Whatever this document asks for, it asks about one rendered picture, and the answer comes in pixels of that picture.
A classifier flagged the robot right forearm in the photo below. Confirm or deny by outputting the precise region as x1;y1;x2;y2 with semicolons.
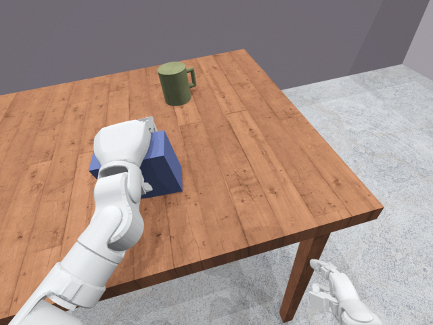
338;299;382;325

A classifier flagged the left robot upper arm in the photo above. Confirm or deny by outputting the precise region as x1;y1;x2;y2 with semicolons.
20;299;83;325

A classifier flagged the table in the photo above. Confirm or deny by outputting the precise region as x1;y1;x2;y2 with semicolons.
0;49;384;325

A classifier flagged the sponge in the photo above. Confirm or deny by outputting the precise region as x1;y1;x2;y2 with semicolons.
89;130;183;199

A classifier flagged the right robot hand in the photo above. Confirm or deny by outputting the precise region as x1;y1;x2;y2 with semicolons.
309;259;360;321

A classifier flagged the left robot hand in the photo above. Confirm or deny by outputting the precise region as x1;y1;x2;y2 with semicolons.
93;116;158;195

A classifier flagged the robot left forearm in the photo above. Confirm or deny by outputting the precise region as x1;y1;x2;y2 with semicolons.
8;161;144;325

